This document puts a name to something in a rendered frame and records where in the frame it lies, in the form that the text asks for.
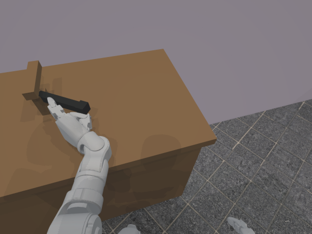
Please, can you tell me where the robot left upper arm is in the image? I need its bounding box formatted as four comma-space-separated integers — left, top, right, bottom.
48, 213, 102, 234

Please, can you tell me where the left robot hand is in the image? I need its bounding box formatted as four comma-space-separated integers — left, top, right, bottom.
47, 97, 92, 148

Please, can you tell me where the left robot shin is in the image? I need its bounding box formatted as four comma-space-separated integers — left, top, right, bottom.
127, 224, 136, 229

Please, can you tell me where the right robot hand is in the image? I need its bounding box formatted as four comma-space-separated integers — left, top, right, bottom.
227, 217, 255, 234

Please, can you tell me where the tap lever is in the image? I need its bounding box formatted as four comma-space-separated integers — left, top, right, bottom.
39, 91, 91, 115

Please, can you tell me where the counter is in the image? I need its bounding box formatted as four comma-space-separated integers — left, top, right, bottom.
0, 49, 217, 234

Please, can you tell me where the left robot forearm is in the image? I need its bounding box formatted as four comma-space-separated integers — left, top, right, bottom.
47, 131, 112, 234

